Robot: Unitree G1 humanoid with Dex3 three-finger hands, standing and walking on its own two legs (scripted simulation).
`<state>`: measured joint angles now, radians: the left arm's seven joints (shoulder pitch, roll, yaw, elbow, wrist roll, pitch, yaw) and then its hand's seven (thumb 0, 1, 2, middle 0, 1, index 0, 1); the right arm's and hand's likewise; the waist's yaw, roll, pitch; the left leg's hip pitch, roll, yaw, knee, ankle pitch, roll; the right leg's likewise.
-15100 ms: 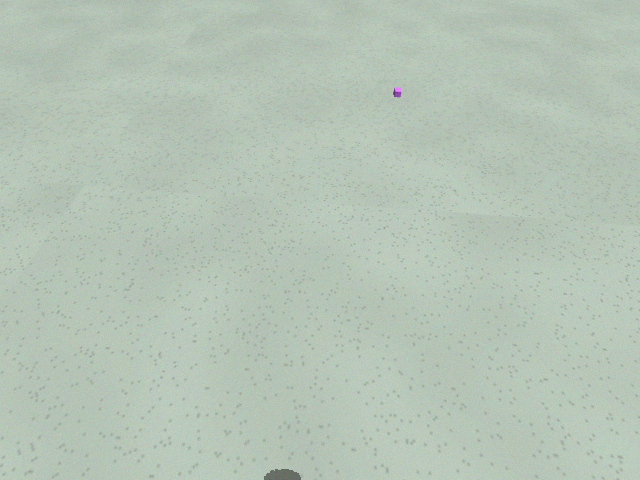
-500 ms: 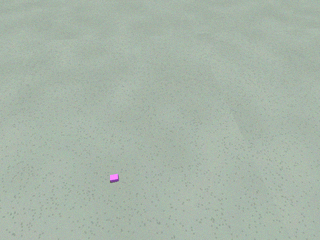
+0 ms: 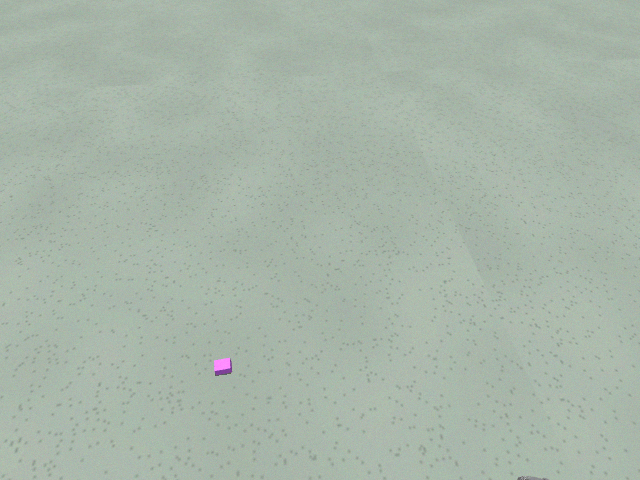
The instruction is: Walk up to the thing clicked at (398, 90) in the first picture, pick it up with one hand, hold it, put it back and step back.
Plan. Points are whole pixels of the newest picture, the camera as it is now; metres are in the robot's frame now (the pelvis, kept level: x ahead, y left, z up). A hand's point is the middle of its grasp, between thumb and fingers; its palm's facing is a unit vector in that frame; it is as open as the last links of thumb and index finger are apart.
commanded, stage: stand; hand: left
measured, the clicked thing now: (223, 366) +0.56 +0.31 -0.76
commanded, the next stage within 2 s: none
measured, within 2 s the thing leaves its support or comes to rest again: neither
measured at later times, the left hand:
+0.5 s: hand out of the picture +0.07 +0.26 -0.16, palm faces -0.02 -0.94 -0.34, open 7.4 cm
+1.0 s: hand out of the picture +0.05 +0.26 -0.16, palm faces -0.03 -0.94 -0.34, open 7.4 cm
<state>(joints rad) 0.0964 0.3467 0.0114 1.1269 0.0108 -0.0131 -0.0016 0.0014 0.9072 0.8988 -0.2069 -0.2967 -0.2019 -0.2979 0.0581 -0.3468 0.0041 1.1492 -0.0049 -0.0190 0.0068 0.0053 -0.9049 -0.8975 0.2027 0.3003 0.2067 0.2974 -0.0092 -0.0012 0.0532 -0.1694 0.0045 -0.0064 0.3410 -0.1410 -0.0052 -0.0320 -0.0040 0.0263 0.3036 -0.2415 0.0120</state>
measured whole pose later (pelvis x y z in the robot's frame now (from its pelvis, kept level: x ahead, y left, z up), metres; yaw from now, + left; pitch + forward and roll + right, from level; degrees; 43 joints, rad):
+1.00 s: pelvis -0.01 +0.01 +0.00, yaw +0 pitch -2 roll +0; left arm 0.15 0.35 0.00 1.13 0.02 0.00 0.00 0.00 0.91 0.90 -0.21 -0.30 -0.20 -0.30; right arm 0.10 -0.35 0.00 1.15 -0.01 -0.01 0.01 0.01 -0.90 -0.90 0.20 0.30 0.21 0.30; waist -0.01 -0.01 0.06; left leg -0.17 -0.01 -0.01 0.33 -0.13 0.01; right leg -0.03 -0.02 0.02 0.30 -0.24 0.02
